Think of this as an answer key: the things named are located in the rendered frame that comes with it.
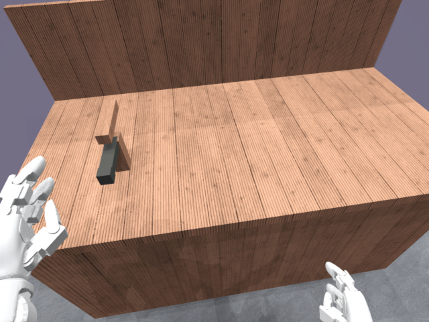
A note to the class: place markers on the left robot hand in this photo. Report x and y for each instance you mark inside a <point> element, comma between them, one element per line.
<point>20,209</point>

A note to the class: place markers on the tap lever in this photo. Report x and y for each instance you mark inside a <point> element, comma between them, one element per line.
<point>108,163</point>

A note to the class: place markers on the left robot forearm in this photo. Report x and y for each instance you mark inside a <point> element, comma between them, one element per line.
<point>15,301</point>

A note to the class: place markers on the right robot hand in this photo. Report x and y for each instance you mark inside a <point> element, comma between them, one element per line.
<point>351,305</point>

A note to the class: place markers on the counter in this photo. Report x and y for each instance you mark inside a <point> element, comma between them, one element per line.
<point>256,143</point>

